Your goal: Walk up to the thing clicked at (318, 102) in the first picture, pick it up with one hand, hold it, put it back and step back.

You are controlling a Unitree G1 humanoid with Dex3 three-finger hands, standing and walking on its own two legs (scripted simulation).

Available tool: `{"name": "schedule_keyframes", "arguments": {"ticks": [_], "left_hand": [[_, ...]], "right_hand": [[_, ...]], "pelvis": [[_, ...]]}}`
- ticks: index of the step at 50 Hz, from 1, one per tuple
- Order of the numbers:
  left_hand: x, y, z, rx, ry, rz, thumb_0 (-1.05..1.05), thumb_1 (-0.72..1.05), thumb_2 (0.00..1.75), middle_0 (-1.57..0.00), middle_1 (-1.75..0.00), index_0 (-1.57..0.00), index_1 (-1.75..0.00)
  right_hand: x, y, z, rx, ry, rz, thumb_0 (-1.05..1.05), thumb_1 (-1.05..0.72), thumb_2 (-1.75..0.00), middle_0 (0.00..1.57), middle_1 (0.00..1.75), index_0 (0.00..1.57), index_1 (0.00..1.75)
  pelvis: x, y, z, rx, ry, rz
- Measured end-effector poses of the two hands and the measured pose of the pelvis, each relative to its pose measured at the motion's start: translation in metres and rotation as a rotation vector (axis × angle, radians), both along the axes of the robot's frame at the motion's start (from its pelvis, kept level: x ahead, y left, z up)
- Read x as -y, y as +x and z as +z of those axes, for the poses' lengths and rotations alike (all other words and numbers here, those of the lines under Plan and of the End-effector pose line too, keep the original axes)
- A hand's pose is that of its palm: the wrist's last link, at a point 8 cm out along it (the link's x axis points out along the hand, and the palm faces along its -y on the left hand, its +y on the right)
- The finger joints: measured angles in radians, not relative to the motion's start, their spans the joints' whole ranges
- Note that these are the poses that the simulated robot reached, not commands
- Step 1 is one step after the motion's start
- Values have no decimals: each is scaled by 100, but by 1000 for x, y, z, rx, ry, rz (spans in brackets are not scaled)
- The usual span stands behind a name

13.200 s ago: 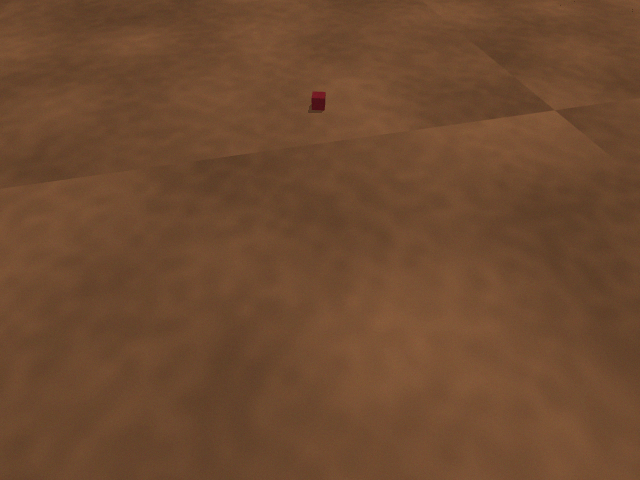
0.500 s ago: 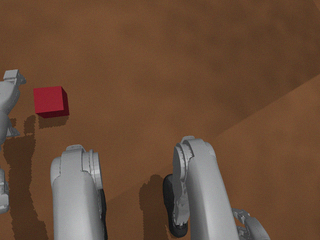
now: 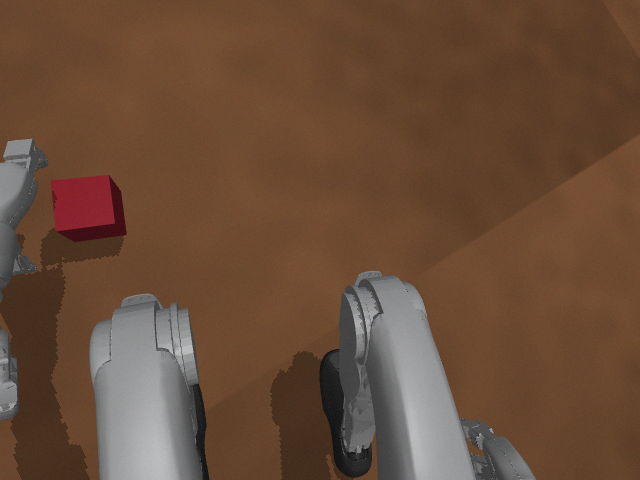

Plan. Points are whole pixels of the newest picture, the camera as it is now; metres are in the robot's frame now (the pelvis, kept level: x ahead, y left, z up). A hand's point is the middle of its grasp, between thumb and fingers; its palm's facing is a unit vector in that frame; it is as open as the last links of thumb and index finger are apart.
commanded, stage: rise first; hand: left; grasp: from above
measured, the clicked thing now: (91, 209) +0.47 +0.29 -0.29
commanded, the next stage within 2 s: approach in 1.12 s
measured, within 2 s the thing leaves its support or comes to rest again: neither
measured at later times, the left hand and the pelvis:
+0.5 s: hand (25, 214) +0.43 +0.33 -0.18, palm faces -0.43 -0.10 -0.90, open 13.9 cm; pelvis +0.00 +0.00 -0.01, yaw -1 degrees
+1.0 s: hand (20, 209) +0.44 +0.33 -0.17, palm faces -0.43 -0.10 -0.90, open 13.7 cm; pelvis +0.00 +0.00 +0.00, yaw -1 degrees
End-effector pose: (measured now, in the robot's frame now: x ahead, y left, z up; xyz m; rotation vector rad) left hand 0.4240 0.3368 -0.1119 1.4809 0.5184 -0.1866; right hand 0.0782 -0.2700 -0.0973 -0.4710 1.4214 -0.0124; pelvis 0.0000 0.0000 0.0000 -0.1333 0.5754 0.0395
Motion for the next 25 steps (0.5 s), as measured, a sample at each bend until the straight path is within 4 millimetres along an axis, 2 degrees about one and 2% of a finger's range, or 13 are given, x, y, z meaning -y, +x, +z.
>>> {"name": "schedule_keyframes", "arguments": {"ticks": [25], "left_hand": [[5,14,-12,-5,0,2,0,-49,97,-17,-93,-15,-95]], "right_hand": [[3,-21,-1,-45,-5,0,1,-91,-90,20,30,20,30]], "pelvis": [[1,0,-7,8,-5,-8]]}}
